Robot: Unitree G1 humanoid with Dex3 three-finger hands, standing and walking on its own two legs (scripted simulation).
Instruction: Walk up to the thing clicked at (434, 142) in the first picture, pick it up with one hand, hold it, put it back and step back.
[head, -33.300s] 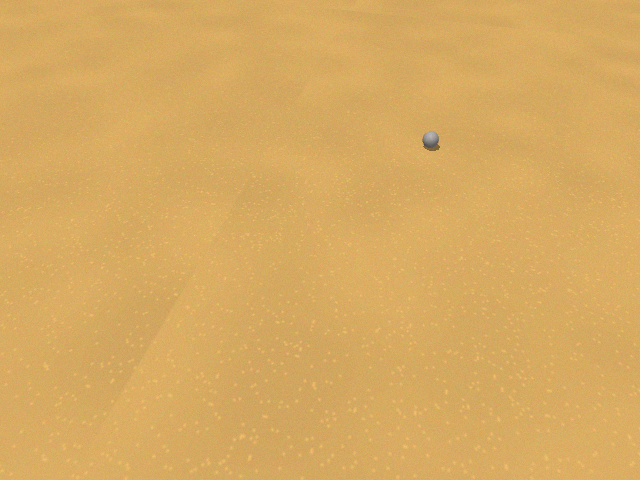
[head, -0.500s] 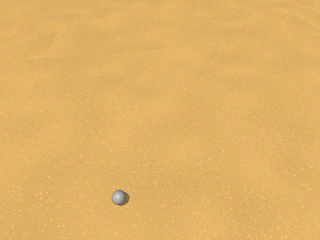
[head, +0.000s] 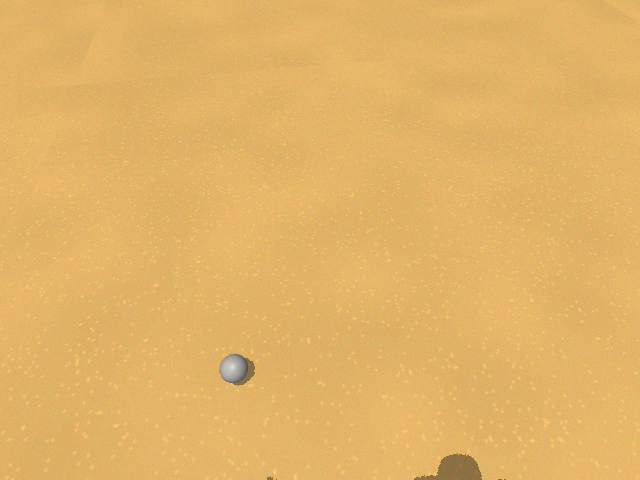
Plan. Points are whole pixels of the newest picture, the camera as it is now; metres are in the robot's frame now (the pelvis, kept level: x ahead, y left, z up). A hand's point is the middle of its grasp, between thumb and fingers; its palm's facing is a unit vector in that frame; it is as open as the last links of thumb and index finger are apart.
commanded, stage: step back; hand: left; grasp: from above
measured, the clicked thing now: (233, 368) +0.53 +0.28 -0.73
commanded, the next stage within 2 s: none
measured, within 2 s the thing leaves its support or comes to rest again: neither
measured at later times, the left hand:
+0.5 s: hand out of the picture +0.03 +0.28 -0.17, palm faces -0.12 -0.92 -0.38, open 7.4 cm
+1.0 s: hand out of the picture -0.11 +0.28 -0.16, palm faces -0.02 -0.92 -0.39, open 7.4 cm
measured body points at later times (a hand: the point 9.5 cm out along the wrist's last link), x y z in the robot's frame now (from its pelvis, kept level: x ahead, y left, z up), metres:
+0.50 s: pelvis -0.10 +0.02 -0.02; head -0.03 +0.03 +0.42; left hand +0.04 +0.32 -0.15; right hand -0.04 -0.30 -0.14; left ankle -0.04 +0.14 -0.74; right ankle -0.14 -0.11 -0.71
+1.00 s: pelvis -0.25 +0.02 -0.02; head -0.19 +0.03 +0.42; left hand -0.11 +0.33 -0.14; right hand -0.17 -0.30 -0.13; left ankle -0.24 +0.13 -0.74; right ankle -0.19 -0.11 -0.71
